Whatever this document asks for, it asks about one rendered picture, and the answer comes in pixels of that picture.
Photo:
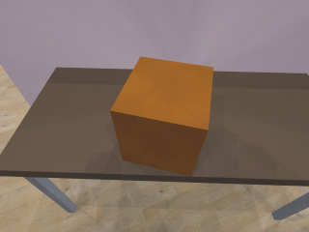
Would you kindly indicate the table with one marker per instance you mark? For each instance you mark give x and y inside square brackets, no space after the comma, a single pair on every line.
[258,134]

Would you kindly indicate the carton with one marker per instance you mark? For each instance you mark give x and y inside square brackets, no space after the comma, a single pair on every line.
[162,115]

